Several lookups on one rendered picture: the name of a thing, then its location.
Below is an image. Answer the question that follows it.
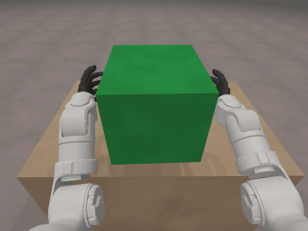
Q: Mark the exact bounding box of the robot right upper arm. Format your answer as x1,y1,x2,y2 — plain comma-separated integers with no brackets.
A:
240,175,308,231

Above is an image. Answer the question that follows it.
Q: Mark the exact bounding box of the left robot forearm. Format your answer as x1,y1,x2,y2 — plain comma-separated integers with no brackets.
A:
48,91,98,221

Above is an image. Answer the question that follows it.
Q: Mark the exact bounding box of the carton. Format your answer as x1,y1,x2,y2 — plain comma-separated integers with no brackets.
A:
95,44,219,165

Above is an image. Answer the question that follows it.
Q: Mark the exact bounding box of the pedestal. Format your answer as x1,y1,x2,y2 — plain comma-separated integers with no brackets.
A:
16,79,305,231

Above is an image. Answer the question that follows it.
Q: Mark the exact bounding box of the left robot hand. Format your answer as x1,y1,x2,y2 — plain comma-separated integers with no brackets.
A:
77,65,104,102

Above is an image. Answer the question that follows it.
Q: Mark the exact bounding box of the robot left upper arm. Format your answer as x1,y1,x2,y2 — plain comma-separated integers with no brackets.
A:
29,183,106,231

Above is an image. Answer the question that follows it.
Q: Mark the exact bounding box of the right robot forearm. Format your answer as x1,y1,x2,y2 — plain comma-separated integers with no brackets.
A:
214,94,304,215

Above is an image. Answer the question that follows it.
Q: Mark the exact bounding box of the right robot hand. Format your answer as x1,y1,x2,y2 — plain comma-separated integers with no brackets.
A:
210,69,230,97

